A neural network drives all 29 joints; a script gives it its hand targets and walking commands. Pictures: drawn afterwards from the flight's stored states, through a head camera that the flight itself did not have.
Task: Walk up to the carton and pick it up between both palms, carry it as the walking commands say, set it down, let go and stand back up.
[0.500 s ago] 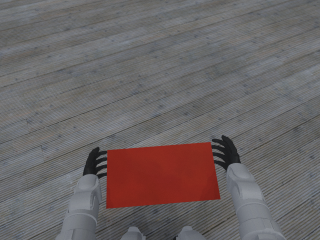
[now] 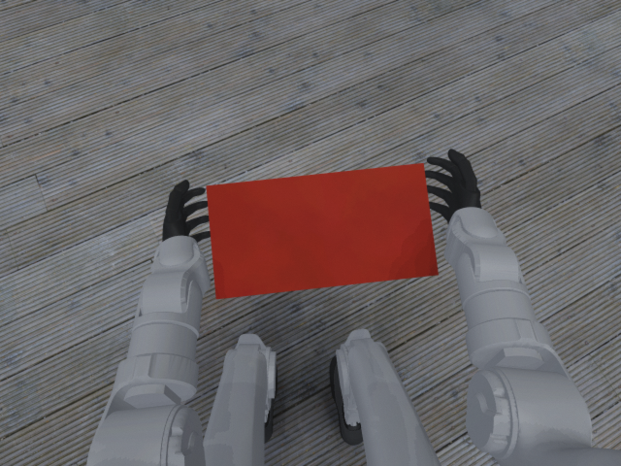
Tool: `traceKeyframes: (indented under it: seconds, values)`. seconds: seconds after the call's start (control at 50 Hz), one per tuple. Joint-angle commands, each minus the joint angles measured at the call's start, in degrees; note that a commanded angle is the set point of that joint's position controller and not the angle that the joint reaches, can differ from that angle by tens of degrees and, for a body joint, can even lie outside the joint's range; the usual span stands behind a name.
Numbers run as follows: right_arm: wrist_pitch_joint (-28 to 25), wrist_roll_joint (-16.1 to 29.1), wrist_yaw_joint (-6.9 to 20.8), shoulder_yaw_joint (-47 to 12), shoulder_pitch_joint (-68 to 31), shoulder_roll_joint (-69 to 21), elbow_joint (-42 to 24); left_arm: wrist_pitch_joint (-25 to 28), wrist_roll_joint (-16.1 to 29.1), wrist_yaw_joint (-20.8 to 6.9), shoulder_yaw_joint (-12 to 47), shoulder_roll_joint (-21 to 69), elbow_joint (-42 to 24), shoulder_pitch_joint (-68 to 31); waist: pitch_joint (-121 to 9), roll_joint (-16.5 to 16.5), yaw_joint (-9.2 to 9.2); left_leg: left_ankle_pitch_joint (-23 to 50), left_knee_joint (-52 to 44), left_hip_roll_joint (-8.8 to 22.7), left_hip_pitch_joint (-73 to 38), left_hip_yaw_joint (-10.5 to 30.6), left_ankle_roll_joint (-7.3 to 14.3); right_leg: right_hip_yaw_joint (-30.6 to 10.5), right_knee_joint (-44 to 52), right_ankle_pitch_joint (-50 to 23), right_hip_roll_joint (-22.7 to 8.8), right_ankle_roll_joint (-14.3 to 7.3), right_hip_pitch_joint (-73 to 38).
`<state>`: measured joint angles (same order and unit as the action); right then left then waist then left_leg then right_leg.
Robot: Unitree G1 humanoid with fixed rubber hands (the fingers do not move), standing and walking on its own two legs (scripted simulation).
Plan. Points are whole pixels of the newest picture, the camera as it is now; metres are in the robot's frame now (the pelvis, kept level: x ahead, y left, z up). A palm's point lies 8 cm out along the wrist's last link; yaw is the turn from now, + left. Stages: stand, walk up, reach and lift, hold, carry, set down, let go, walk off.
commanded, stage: set down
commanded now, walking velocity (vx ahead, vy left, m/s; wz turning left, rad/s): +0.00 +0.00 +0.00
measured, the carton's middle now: (319, 234) +0.43 -0.03 -0.16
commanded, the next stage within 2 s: none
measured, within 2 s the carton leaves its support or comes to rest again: neither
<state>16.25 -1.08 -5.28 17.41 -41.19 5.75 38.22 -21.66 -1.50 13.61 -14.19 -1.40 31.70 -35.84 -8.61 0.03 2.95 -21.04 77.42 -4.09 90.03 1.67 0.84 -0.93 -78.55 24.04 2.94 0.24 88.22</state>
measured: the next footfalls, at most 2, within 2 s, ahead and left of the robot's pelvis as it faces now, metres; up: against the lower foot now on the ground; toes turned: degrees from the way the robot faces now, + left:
none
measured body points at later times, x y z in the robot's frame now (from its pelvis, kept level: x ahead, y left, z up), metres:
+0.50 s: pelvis +0.02 -0.03 -0.06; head +0.24 -0.04 +0.33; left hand +0.43 +0.17 -0.16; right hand +0.45 -0.21 -0.15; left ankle +0.12 +0.10 -0.57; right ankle +0.10 -0.12 -0.57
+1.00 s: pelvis -0.06 +0.01 -0.15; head +0.29 +0.01 +0.12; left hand +0.45 +0.16 -0.31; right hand +0.46 -0.21 -0.27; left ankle +0.12 +0.10 -0.57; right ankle +0.10 -0.12 -0.57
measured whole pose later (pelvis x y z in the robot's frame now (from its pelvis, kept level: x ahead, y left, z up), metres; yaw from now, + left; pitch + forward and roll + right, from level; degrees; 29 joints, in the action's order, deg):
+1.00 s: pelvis -0.06 +0.01 -0.15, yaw -2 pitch +24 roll -3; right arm 19.0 9.4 -11.4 13.8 -66.3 16.3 31.1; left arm -22.9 9.9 18.3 -7.5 -14.9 29.9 -64.7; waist 30.6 -0.1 1.7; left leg -22.7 108.1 -4.4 109.1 1.3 0.9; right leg 0.6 -108.3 26.1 4.2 2.0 106.2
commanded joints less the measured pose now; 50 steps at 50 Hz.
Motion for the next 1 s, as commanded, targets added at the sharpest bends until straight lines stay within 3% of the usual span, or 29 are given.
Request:
traceKeyframes:
  seconds: [0.0,0.02,0.04,0.08,0.14,0.16,0.18,0.22,0.24,0.28,0.32,0.4,0.42,0.48,0.56,0.58,0.62,0.66,0.68,0.7,0.72,0.74,0.78,0.8,0.84,0.88,0.9,0.94,0.98]
  values:
    - [1.4,5.4,24.6,-28.6,-39.3,-57.0,-5.0,4.0,7.4,-26.1,32.9,52.9,-12.6,-54.5,-66.8,2.3,0.00,-7.4,-9.4,-1.6,-39.2,4.5,-0.2,-0.3,7.3,1.0,3.6,-0.9,-21.8]
    - [1.0,8.0,24.3,-32.1,-42.5,-58.9,-7.8,4.1,7.6,-26.4,32.3,52.5,-11.7,-53.6,-67.0,1.8,-2.80,-4.7,-8.3,-2.0,-37.0,3.7,0.5,-1.4,6.4,-1.1,3.4,-0.7,-24.8]
    - [0.7,7.7,23.5,-32.6,-40.7,-59.3,-9.8,5.1,8.6,-26.9,33.5,52.9,-14.7,-54.0,-72.3,1.5,-0.82,0.1,-5.6,-2.2,-37.6,3.0,0.3,-1.6,5.8,-4.8,3.6,-0.7,-26.3]
    - [0.0,9.1,22.5,-33.7,-42.2,-59.5,-13.4,5.4,7.8,-27.8,33.9,52.2,-13.1,-51.8,-76.2,4.1,-1.64,6.3,-2.8,-3.1,-32.9,-0.1,0.0,-2.5,5.1,-9.5,4.0,-0.5,-30.5]
    - [0.3,7.4,20.2,-33.3,-37.4,-61.7,-9.8,6.4,7.1,-28.5,30.0,48.9,-8.2,-49.2,-70.7,-0.8,-1.99,8.7,0.8,-3.8,-21.5,-1.3,0.6,-4.4,4.2,-12.7,3.8,0.7,-33.2]
    - [0.5,5.7,19.5,-31.6,-33.2,-62.3,-6.0,6.8,7.8,-29.0,29.6,48.7,-7.6,-49.5,-67.8,-1.9,0.55,7.8,1.3,-3.9,-18.7,-1.4,0.3,-4.6,4.4,-13.1,3.9,0.9,-33.5]
    - [0.3,6.5,19.4,-32.8,-32.5,-63.3,-6.8,7.4,7.4,-29.3,29.2,47.9,-8.3,-48.0,-69.4,-1.0,-2.23,10.7,1.6,-4.0,-17.1,-1.3,0.7,-5.7,3.1,-17.4,3.7,0.9,-34.5]
    - [-0.7,8.6,18.3,-35.6,-35.7,-61.8,-10.4,8.1,8.6,-30.1,27.8,46.1,-5.1,-48.0,-68.4,-1.8,-3.65,9.9,3.3,-3.9,-12.7,-2.8,0.0,-6.5,3.0,-17.0,3.5,1.4,-37.6]
    - [-0.7,8.6,17.5,-36.4,-33.9,-62.2,-9.8,8.6,8.7,-30.3,28.2,45.0,-7.5,-48.6,-70.4,-3.0,-2.42,9.9,4.4,-4.1,-10.0,-2.5,0.1,-8.0,3.1,-20.6,3.4,1.5,-41.9]
    - [-1.6,10.0,17.0,-38.8,-34.2,-61.9,-13.5,9.4,9.0,-30.3,28.4,44.8,-6.2,-45.4,-72.4,-1.5,-4.57,12.4,5.1,-4.1,-9.5,-2.9,0.1,-8.1,0.0,-26.0,3.2,2.0,-42.0]
    - [-2.2,9.9,15.5,-38.9,-35.6,-60.2,-15.8,10.0,10.8,-30.0,28.9,44.1,-8.0,-48.1,-75.6,-3.7,-2.15,12.8,7.1,-4.5,-6.7,-2.4,0.0,-8.4,-1.0,-28.8,3.7,2.2,-44.5]
    - [-3.8,12.6,13.6,-42.5,-37.7,-59.6,-20.1,11.1,11.0,-29.0,29.2,41.4,-10.4,-45.5,-78.7,-2.7,-6.43,14.9,9.4,-5.1,-3.5,-2.7,-0.2,-9.4,-4.3,-34.4,3.9,2.4,-45.2]
    - [-3.9,12.2,13.0,-41.8,-36.3,-58.4,-20.9,10.7,11.7,-29.0,30.2,41.5,-8.6,-45.0,-78.2,-3.6,-3.27,14.3,10.1,-4.8,-2.5,-2.9,-0.4,-8.5,-5.0,-35.5,3.8,2.7,-46.2]
    - [-3.9,11.9,12.4,-42.1,-36.1,-57.2,-19.8,11.7,13.2,-27.7,32.4,38.4,-15.7,-49.0,-80.4,-3.2,-3.97,13.7,10.9,-5.0,-4.5,-3.0,-0.7,-6.6,-6.8,-32.7,4.4,3.0,-41.6]
    - [-3.3,10.0,11.6,-38.2,-38.4,-53.8,-17.2,10.9,15.6,-26.2,33.0,37.8,-13.6,-55.3,-75.3,-2.3,-0.89,9.0,11.2,-4.9,-8.3,-3.1,-1.0,-3.8,-7.3,-21.1,4.9,2.4,-33.1]
    - [-3.3,9.8,11.7,-38.4,-39.9,-52.1,-18.3,10.9,16.0,-26.0,35.3,37.9,-18.0,-57.5,-78.2,-0.4,0.41,9.2,11.8,-4.9,-9.2,-2.9,-1.2,-3.4,-8.3,-20.3,4.8,1.8,-32.3]
    - [-3.2,10.2,12.0,-38.8,-44.4,-50.5,-19.6,10.6,15.9,-25.4,34.4,38.2,-15.6,-60.0,-79.7,-0.2,-1.29,6.8,12.6,-4.8,-9.8,-3.5,-1.2,-3.2,-8.6,-14.9,4.7,1.5,-30.0]
    - [-2.8,10.2,11.7,-37.3,-47.0,-50.0,-18.1,10.0,15.5,-25.2,32.9,37.5,-12.6,-59.6,-77.5,-1.3,-0.52,4.5,14.4,-4.4,-8.2,-3.7,-0.7,-2.8,-9.2,-10.8,4.4,1.7,-27.6]
    - [-2.4,10.0,12.4,-36.9,-48.2,-50.2,-17.8,10.0,16.4,-24.6,33.9,38.0,-14.8,-64.2,-79.9,-1.9,0.66,4.0,13.6,-4.5,-11.0,-2.8,-0.5,-1.1,-11.0,-10.5,4.7,1.5,-24.6]
    - [-2.9,11.1,12.9,-35.5,-51.9,-44.2,-18.9,8.6,14.8,-23.3,32.8,37.8,-12.5,-63.1,-80.1,1.7,-0.99,3.1,12.6,-4.5,-16.4,-2.8,-1.1,0.6,-12.1,-8.6,4.7,1.0,-19.9]
    - [-2.5,11.1,13.8,-33.9,-51.3,-45.7,-15.9,8.9,16.4,-22.6,34.9,39.8,-16.1,-67.0,-82.0,2.5,1.53,3.0,13.2,-3.9,-20.0,-1.1,-1.4,1.7,-12.9,-8.5,4.9,0.1,-16.3]
    - [-2.3,13.6,13.4,-37.0,-52.2,-46.8,-16.9,9.3,16.5,-22.0,35.5,37.1,-20.0,-68.6,-87.6,1.7,-0.73,4.5,14.6,-3.7,-20.9,-2.2,-0.8,0.8,-13.2,-8.6,4.6,0.4,-19.8]
    - [-1.9,13.1,14.2,-35.0,-53.3,-42.4,-17.7,8.3,17.2,-20.0,38.3,38.9,-23.6,-71.0,-97.3,3.3,2.82,6.3,15.9,-3.6,-31.7,0.2,-1.7,3.0,-15.7,-9.7,5.0,-0.1,-16.1]
    - [-2.0,14.3,14.1,-34.3,-57.8,-41.7,-18.8,7.7,16.6,-19.5,37.6,38.8,-21.6,-72.3,-97.0,4.8,0.47,3.7,16.2,-3.5,-33.0,0.1,-1.7,2.9,-15.8,-6.0,4.8,-0.2,-13.8]
    - [-1.1,15.5,14.3,-34.2,-61.1,-40.3,-16.7,6.2,17.1,-18.9,37.3,36.7,-20.6,-74.2,-101.5,5.1,1.35,-2.7,16.4,-2.9,-39.7,2.5,-1.6,3.4,-16.4,-1.5,4.0,-0.3,-12.6]
    - [-0.6,17.5,13.6,-35.4,-66.3,-36.3,-26.0,4.8,20.3,-17.4,39.5,36.0,-29.2,-79.8,-118.8,2.1,1.99,0.2,19.4,-2.7,-47.8,4.4,-1.5,3.3,-19.0,-5.5,3.4,-0.9,-20.0]
    - [0.4,18.7,12.9,-35.6,-69.2,-35.3,-26.4,4.1,20.6,-16.9,39.4,33.5,-29.5,-82.3,-121.3,2.3,1.45,-0.4,20.2,-2.4,-49.0,3.3,-1.4,3.8,-18.5,-3.9,3.1,-0.9,-21.6]
    - [2.4,22.2,12.0,-37.2,-67.3,-35.6,-33.8,3.2,19.9,-15.0,41.6,32.8,-40.4,-83.0,-132.8,5.6,0.66,11.7,23.6,-2.7,-58.9,1.9,-1.8,5.1,-22.8,-12.8,4.1,-0.5,-23.6]
    - [3.8,21.4,10.9,-33.6,-74.2,-27.3,-34.2,1.1,21.7,-13.4,40.9,28.3,-38.2,-89.5,-124.4,5.9,1.02,4.3,22.1,-1.7,-58.6,3.9,-1.7,4.7,-23.4,-6.1,3.6,-0.9,-17.3]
